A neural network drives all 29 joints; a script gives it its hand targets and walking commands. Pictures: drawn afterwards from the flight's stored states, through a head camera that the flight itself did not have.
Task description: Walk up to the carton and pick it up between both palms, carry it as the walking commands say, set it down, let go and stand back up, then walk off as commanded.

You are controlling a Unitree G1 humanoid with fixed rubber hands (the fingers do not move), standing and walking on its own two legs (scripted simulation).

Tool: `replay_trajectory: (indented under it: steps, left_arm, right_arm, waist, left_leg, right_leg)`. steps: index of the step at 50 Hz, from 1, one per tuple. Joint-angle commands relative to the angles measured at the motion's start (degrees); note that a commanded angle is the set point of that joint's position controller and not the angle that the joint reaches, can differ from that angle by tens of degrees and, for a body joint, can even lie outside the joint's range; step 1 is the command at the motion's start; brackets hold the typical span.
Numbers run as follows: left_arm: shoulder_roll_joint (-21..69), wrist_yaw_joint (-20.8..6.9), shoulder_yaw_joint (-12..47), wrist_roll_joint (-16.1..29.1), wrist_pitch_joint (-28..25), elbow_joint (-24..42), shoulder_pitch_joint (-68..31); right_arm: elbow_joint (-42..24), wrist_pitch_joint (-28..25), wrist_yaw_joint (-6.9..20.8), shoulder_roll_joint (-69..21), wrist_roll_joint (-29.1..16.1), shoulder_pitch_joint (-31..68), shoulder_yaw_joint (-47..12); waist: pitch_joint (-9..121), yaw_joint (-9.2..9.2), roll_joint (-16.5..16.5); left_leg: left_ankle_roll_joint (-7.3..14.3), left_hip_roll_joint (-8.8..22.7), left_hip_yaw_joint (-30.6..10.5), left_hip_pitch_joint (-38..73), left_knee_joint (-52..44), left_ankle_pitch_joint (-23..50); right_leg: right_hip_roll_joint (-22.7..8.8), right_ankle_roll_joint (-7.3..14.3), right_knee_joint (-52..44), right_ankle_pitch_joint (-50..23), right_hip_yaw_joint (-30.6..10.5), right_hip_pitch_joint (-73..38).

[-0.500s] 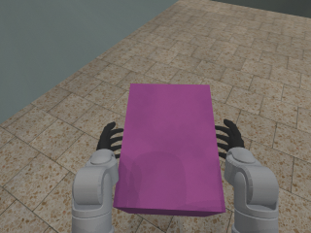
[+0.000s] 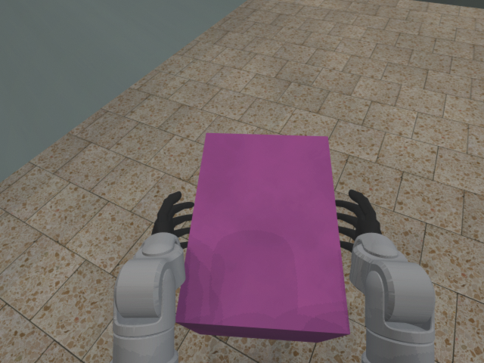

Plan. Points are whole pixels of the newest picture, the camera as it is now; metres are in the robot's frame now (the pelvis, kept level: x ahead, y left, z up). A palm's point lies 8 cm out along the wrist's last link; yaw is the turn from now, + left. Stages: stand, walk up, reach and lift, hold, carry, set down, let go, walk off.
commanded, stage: carry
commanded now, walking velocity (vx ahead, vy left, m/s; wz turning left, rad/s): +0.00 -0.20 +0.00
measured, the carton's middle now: (262, 238) +0.31 -0.01 +0.02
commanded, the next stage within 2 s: none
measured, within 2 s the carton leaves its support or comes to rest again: neither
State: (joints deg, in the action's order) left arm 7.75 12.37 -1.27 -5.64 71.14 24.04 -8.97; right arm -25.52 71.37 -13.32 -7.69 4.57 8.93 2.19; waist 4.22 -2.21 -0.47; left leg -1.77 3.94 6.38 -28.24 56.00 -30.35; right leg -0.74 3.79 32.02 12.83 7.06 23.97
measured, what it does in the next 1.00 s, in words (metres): steps to the right: left foot, then right foot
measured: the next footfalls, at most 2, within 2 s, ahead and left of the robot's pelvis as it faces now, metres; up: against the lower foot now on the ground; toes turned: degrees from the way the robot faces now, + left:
left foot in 0.10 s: +0.01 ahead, +0.08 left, +0.00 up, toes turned +9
right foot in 0.40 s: +0.02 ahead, -0.25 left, +0.00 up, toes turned -6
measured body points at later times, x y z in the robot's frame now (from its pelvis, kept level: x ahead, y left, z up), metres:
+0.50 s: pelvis -0.05 -0.14 +0.00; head -0.04 -0.15 +0.45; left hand +0.23 -0.01 +0.09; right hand +0.22 -0.30 +0.08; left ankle -0.07 +0.02 -0.68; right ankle -0.02 -0.25 -0.73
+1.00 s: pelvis -0.10 -0.27 -0.01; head -0.10 -0.27 +0.44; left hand +0.17 -0.12 +0.10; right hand +0.18 -0.41 +0.09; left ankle -0.09 -0.09 -0.73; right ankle -0.08 -0.41 -0.74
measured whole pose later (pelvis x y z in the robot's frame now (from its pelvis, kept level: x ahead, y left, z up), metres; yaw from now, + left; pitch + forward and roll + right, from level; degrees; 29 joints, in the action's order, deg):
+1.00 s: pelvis -0.10 -0.27 -0.01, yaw +0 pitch +4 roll -2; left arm 7.7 13.7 -0.4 -4.6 72.3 26.6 -8.7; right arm -24.4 71.1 -12.1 -7.9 6.8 10.4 2.6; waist 5.0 1.4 -1.6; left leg -5.6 12.1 3.9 -23.3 36.2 -16.1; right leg -2.1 -2.5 31.0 13.6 5.5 21.1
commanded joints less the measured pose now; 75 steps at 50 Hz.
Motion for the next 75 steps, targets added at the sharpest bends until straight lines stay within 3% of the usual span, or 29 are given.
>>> replay_trajectory:
  steps: [1, 4, 5, 6, 7, 10, 18, 20, 21, 22, 25, 33, 35, 36, 37, 39, 42, 48, 49, 51, 52, 55, 63, 65, 66, 67, 69, 71, 75]
  left_arm:
    - [55.31, -12.79, 29.71, 19.20, -2.04, 5.84, -16.39]
    - [53.85, -12.24, 30.83, 19.83, -1.23, 6.27, -16.41]
    - [53.18, -12.05, 31.21, 19.89, -0.90, 5.86, -17.18]
    - [53.17, -12.13, 32.15, 19.74, -0.39, 6.58, -18.07]
    - [53.27, -12.38, 33.31, 20.37, -0.48, 8.32, -22.34]
    - [56.31, -13.14, 34.69, 22.25, -1.26, 8.41, -24.21]
    - [53.07, -12.34, 33.05, 21.78, 0.07, 6.52, -19.28]
    - [52.13, -12.58, 31.79, 21.33, 0.50, 5.33, -18.25]
    - [51.20, -12.72, 30.96, 20.59, 0.11, 4.64, -19.31]
    - [53.40, -12.77, 30.29, 20.32, -0.38, 4.43, -18.45]
    - [57.33, -13.15, 29.41, 19.53, -1.52, 5.51, -18.80]
    - [54.59, -12.29, 30.47, 19.31, -1.69, 6.29, -15.72]
    - [53.37, -11.92, 31.33, 19.52, -1.08, 5.68, -16.94]
    - [53.43, -12.19, 33.05, 19.91, -0.49, 7.76, -19.26]
    - [54.10, -12.44, 33.57, 20.46, -0.95, 9.01, -22.59]
    - [56.12, -13.02, 34.45, 21.61, -1.31, 8.41, -23.20]
    - [56.81, -13.11, 35.58, 22.99, -1.63, 9.37, -23.45]
    - [52.94, -12.37, 32.91, 21.68, 0.13, 6.32, -18.37]
    - [52.46, -12.50, 32.30, 21.42, 0.33, 5.78, -17.89]
    - [52.38, -12.68, 30.67, 20.17, -0.39, 4.20, -18.32]
    - [54.82, -12.92, 30.53, 20.51, -0.59, 5.33, -18.79]
    - [58.02, -13.19, 29.49, 19.39, -1.89, 5.73, -18.65]
    - [54.41, -12.23, 30.81, 19.40, -1.80, 6.58, -15.29]
    - [53.67, -11.86, 31.76, 19.48, -1.18, 5.74, -16.88]
    - [53.72, -12.25, 34.03, 20.45, -0.64, 8.96, -20.60]
    - [54.73, -12.42, 34.29, 20.70, -1.19, 9.27, -23.11]
    - [56.80, -13.04, 35.02, 21.91, -1.58, 8.74, -23.21]
    - [57.56, -13.24, 35.84, 22.90, -1.82, 9.36, -23.41]
    - [54.84, -12.39, 34.56, 22.07, -1.02, 8.23, -20.54]
  right_arm:
    - [-4.66, -0.72, 14.86, -56.03, -21.63, 21.06, -34.80]
    - [-2.50, -0.05, 14.85, -54.41, -20.02, 17.43, -32.53]
    - [-1.35, 0.14, 14.93, -53.97, -19.50, 16.93, -31.41]
    - [0.20, -0.03, 14.93, -52.70, -18.34, 15.66, -29.95]
    - [0.91, -0.19, 15.10, -54.09, -18.30, 15.88, -29.71]
    - [-0.26, -0.99, 15.52, -56.09, -17.56, 17.13, -29.62]
    - [-1.49, -0.05, 14.40, -51.99, -16.77, 14.96, -27.56]
    - [-0.91, 0.12, 14.10, -51.58, -16.74, 14.82, -27.88]
    - [-2.08, 0.35, 14.11, -51.67, -16.90, 15.89, -29.30]
    - [-3.83, 0.48, 14.51, -52.56, -18.30, 19.31, -31.40]
    - [-5.12, -0.29, 15.44, -58.39, -21.95, 23.10, -35.30]
    - [-3.19, -0.15, 14.97, -54.90, -20.43, 18.06, -33.26]
    - [-1.34, 0.20, 15.11, -54.08, -19.43, 16.86, -31.30]
    - [0.91, -0.18, 15.02, -53.60, -18.17, 15.18, -29.59]
    - [-0.21, -0.32, 15.26, -55.15, -18.71, 16.26, -30.31]
    - [-0.31, -0.73, 15.52, -56.13, -17.82, 16.63, -29.99]
    - [-2.77, -1.43, 15.27, -55.82, -17.60, 17.41, -29.07]
    - [-1.48, 0.14, 14.19, -51.74, -16.46, 14.23, -27.45]
    - [-1.12, 0.21, 14.05, -51.53, -16.45, 14.16, -27.59]
    - [-3.72, 0.56, 14.27, -51.63, -17.37, 17.58, -30.52]
    - [-4.22, 0.51, 14.59, -54.17, -18.84, 20.14, -32.37]
    - [-5.31, -0.48, 15.55, -58.87, -22.24, 23.05, -35.51]
    - [-3.35, -0.16, 14.84, -54.81, -20.32, 17.47, -33.18]
    - [-1.70, 0.18, 15.01, -53.84, -19.25, 16.69, -31.11]
    - [0.93, -0.32, 14.94, -54.04, -18.06, 14.78, -29.30]
    - [-0.63, -0.46, 15.23, -55.47, -18.67, 16.34, -30.22]
    - [-0.80, -0.94, 15.46, -56.48, -17.85, 16.61, -30.01]
    - [-2.45, -1.55, 15.29, -56.64, -17.67, 17.20, -29.41]
    - [-2.60, -0.77, 14.51, -53.36, -17.11, 15.06, -28.12]
  waist:
    - [16.93, 2.83, 10.45]
    - [17.97, 1.48, 6.55]
    - [16.59, 1.10, 1.54]
    - [14.41, 1.46, -15.45]
    - [10.84, 1.49, -19.63]
    - [9.02, 2.02, -4.99]
    - [13.19, 1.86, -13.08]
    - [15.73, 1.86, -4.88]
    - [15.83, 1.46, 11.26]
    - [15.78, 2.42, 20.17]
    - [16.06, 1.95, 10.59]
    - [17.20, 1.88, 8.46]
    - [15.50, 1.16, -1.32]
    - [12.55, 1.39, -20.43]
    - [10.79, 1.59, -17.61]
    - [9.95, 2.09, -5.52]
    - [10.02, 1.94, -9.42]
    - [13.21, 2.08, -11.47]
    - [14.85, 2.16, -7.03]
    - [14.43, 2.09, 18.79]
    - [15.02, 2.52, 18.57]
    - [15.23, 1.90, 10.40]
    - [17.28, 1.90, 8.13]
    - [15.00, 1.32, -4.43]
    - [11.59, 1.40, -23.36]
    - [10.21, 1.68, -16.09]
    - [9.80, 1.96, -4.84]
    - [9.97, 1.90, -7.38]
    - [11.41, 1.29, -12.90]
  left_leg:
    - [1.11, -0.92, 0.00, 1.81, -8.36, 1.11]
    - [2.47, 0.79, 0.69, 14.09, -30.91, 13.65]
    - [3.45, 6.45, -6.56, 23.22, -35.92, 17.15]
    - [8.98, 22.91, -26.21, 26.45, -38.58, 26.74]
    - [14.38, 28.93, -29.82, 21.94, -39.85, 37.27]
    - [9.42, 19.66, -13.86, 18.35, -35.85, 34.70]
    - [4.01, 14.19, -5.67, 16.56, -26.19, 39.33]
    - [0.39, 10.71, -3.04, 9.75, -18.80, 28.54]
    - [-1.93, 4.64, 1.01, -1.32, -11.77, 6.77]
    - [-2.06, 0.88, 1.53, -4.72, -0.35, -9.35]
    - [0.01, 0.88, -2.91, -4.25, 9.79, -3.46]
    - [1.81, -0.89, 1.33, 9.52, -24.89, 8.43]
    - [3.68, 9.80, -10.72, 25.96, -37.53, 17.14]
    - [10.74, 25.57, -27.83, 25.19, -39.37, 30.65]
    - [14.72, 28.39, -28.58, 22.21, -39.69, 38.75]
    - [10.99, 21.93, -17.40, 19.52, -36.58, 34.48]
    - [6.28, 14.88, -6.56, 16.36, -33.76, 35.47]
    - [3.43, 13.20, -4.93, 15.49, -25.11, 36.66]
    - [1.45, 11.39, -3.42, 11.94, -21.07, 31.80]
    - [-2.34, 1.37, 3.03, -5.13, -8.13, -3.25]
    - [-1.78, 0.55, -0.11, -4.48, 3.60, -10.24]
    - [0.02, 0.98, -2.80, -4.57, 9.32, -1.83]
    - [1.56, -0.35, 1.70, 11.47, -27.56, 10.59]
    - [4.36, 13.73, -14.83, 27.30, -39.12, 15.89]
    - [12.03, 27.38, -28.92, 23.79, -40.52, 30.10]
    - [14.60, 27.51, -27.19, 21.80, -40.02, 37.08]
    - [10.54, 21.19, -15.78, 19.68, -36.91, 33.43]
    - [7.10, 15.98, -7.55, 18.11, -34.35, 36.21]
    - [6.24, 15.06, -6.41, 17.36, -31.84, 38.89]
  right_leg:
    - [-13.58, 8.04, -8.42, -19.21, -12.85, -15.02]
    - [-11.59, 5.48, -4.92, -18.33, -11.16, -11.45]
    - [-9.40, 1.97, -1.09, -13.54, -9.84, -1.61]
    - [-3.61, -3.08, 8.17, 4.77, -5.01, 10.43]
    - [-1.53, -4.95, 19.26, 16.61, -5.43, 15.24]
    - [-3.29, -6.16, 28.37, 10.78, -9.39, 12.24]
    - [0.86, -6.88, -4.56, 5.80, 1.71, -4.05]
    - [-5.00, -6.21, -11.45, -3.79, -3.43, -14.56]
    - [-16.97, -1.30, -10.77, -20.32, -18.25, -17.84]
    - [-19.33, 4.93, -10.59, -29.44, -21.34, -16.99]
    - [-15.21, 6.69, -7.45, -26.32, -12.01, -15.07]
    - [-12.23, 6.66, -5.48, -19.18, -11.74, -13.82]
    - [-8.00, 0.38, 1.56, -9.93, -8.30, 2.66]
    - [-2.02, -4.20, 11.14, 11.66, -2.84, 13.41]
    - [-2.34, -5.38, 22.50, 17.18, -6.44, 15.15]
    - [-3.62, -6.08, 29.31, 12.61, -9.26, 12.38]
    - [-2.00, -6.84, 20.26, 9.12, -4.11, 6.40]
    - [0.53, -6.84, -7.49, 4.67, 2.22, -6.12]
    - [-2.64, -6.71, -11.16, 0.81, -0.79, -12.18]
    - [-19.57, 1.99, -11.60, -24.85, -21.71, -17.16]
    - [-18.60, 6.35, -9.82, -31.71, -19.05, -16.25]
    - [-14.81, 6.14, -7.77, -23.19, -11.23, -14.59]
    - [-12.19, 5.83, -5.32, -18.25, -10.79, -12.84]
    - [-7.32, -0.73, 3.48, -5.27, -6.91, 5.88]
    - [-1.69, -4.92, 13.80, 15.43, -1.59, 14.89]
    - [-3.12, -5.62, 24.81, 16.65, -6.90, 15.44]
    - [-3.72, -6.10, 30.47, 11.55, -9.13, 12.89]
    - [-2.64, -6.55, 24.63, 8.92, -6.19, 9.27]
    - [-0.38, -7.31, 10.87, 11.55, -0.39, 2.64]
